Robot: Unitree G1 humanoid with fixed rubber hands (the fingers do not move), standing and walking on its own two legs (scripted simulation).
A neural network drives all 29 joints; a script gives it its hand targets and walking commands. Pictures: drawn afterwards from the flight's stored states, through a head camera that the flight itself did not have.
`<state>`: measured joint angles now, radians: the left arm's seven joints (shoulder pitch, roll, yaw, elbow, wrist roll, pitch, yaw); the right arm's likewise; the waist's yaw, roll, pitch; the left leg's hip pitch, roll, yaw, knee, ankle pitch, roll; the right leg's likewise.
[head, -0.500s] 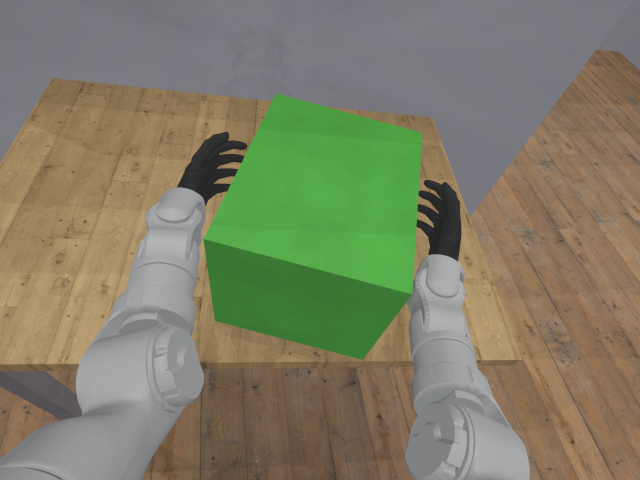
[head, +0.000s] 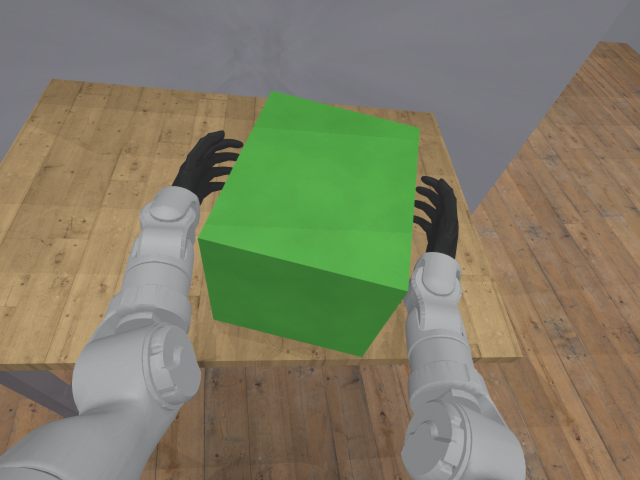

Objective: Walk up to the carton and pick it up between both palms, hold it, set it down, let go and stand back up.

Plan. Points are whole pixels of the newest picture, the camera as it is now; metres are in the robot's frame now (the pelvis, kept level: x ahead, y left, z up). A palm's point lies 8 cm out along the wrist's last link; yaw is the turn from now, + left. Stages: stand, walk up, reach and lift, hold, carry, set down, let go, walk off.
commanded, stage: set down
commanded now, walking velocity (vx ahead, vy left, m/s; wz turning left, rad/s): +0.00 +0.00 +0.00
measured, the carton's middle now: (316, 223) +0.45 -0.01 +0.01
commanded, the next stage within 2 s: none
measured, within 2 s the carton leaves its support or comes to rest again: neither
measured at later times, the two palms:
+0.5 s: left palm (187, 181) +0.47 +0.17 +0.07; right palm (446, 251) +0.38 -0.18 +0.06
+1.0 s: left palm (168, 129) +0.46 +0.18 +0.16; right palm (507, 208) +0.37 -0.21 +0.16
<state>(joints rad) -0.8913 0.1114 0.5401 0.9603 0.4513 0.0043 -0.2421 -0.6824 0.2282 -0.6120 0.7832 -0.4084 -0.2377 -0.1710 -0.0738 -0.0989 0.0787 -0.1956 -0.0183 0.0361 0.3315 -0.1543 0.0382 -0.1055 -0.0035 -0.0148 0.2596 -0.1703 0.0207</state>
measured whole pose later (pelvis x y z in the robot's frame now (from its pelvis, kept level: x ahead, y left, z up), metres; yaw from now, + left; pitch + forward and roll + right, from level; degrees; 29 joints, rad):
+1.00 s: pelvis -0.03 +0.00 -0.01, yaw +0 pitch +10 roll -2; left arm -1.24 0.47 -0.24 1.53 -0.38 -0.05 -0.09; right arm -1.05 -0.14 -0.02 1.17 0.33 0.10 -0.23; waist -0.23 -0.04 -0.17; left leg -0.51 -0.01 0.02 0.48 -0.15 0.05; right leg -0.42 0.01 -0.03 0.42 -0.17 0.01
